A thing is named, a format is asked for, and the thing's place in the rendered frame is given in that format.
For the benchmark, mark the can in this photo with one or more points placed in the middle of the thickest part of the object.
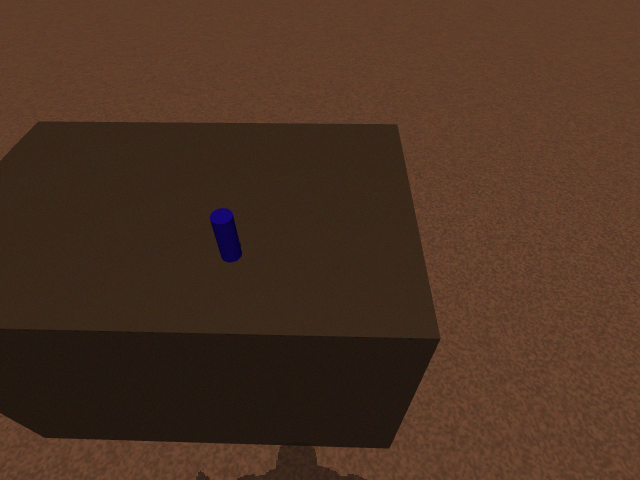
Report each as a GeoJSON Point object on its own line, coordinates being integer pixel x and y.
{"type": "Point", "coordinates": [224, 228]}

